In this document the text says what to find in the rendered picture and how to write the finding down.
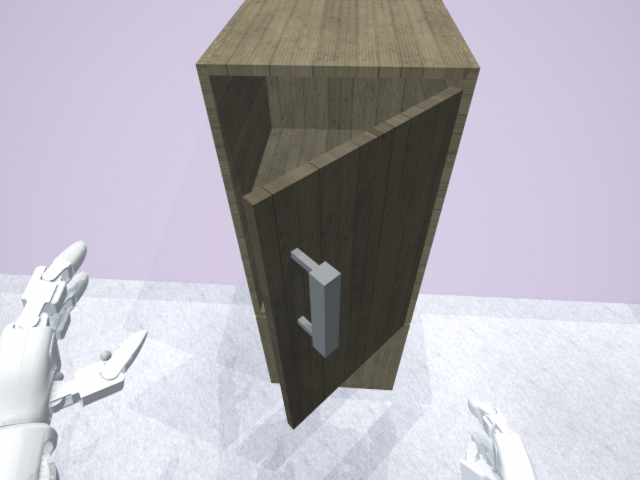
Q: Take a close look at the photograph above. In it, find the left robot hand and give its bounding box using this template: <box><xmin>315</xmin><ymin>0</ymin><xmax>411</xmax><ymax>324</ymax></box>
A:
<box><xmin>0</xmin><ymin>241</ymin><xmax>148</xmax><ymax>427</ymax></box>

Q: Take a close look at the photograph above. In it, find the robot left forearm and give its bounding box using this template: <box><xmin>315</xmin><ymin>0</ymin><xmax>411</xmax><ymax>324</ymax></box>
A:
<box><xmin>0</xmin><ymin>423</ymin><xmax>60</xmax><ymax>480</ymax></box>

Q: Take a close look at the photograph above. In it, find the cupboard door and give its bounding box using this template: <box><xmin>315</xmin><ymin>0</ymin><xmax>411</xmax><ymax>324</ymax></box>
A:
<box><xmin>242</xmin><ymin>86</ymin><xmax>463</xmax><ymax>430</ymax></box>

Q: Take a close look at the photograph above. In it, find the handle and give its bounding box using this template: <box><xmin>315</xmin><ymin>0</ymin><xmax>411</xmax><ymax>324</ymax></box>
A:
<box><xmin>291</xmin><ymin>248</ymin><xmax>341</xmax><ymax>358</ymax></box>

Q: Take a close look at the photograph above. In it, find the right robot hand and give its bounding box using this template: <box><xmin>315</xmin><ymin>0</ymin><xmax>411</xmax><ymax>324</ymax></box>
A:
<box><xmin>460</xmin><ymin>398</ymin><xmax>537</xmax><ymax>480</ymax></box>

